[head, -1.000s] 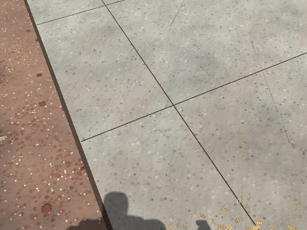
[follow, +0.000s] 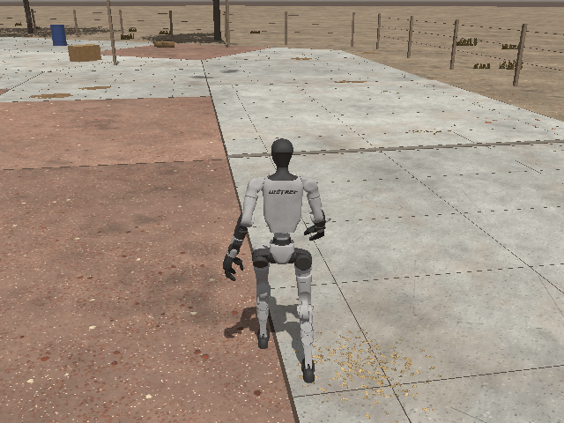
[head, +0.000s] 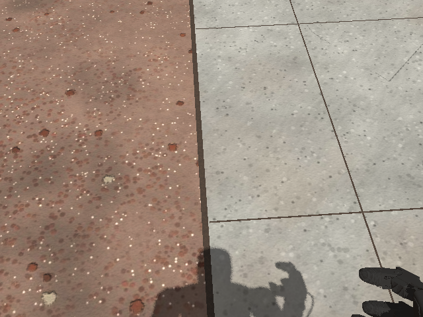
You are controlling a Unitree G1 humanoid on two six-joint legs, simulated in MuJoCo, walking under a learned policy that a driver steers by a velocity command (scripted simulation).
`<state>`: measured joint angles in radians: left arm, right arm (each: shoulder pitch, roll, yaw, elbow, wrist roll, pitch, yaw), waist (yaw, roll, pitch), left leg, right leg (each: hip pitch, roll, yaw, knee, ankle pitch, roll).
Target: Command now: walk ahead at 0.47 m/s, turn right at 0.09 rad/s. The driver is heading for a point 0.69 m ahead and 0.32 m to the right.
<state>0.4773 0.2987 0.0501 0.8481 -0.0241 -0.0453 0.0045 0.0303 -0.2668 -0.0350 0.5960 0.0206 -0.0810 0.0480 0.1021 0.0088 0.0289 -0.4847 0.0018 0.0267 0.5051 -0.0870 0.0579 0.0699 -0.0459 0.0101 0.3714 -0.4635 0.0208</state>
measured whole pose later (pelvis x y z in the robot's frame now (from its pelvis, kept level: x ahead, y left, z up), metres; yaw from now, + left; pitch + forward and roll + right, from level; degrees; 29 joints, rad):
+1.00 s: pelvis +0.56 -0.09 +0.01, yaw -32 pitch +2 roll -1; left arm 0.38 0.31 0.07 0.70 -0.02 -0.03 0.01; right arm 0.04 -0.29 -0.03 0.67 0.00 -0.11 0.03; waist 0.08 0.04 0.01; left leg -0.47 0.00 -0.07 0.47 -0.03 -0.02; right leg -0.08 0.11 0.22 0.50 -0.43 -0.05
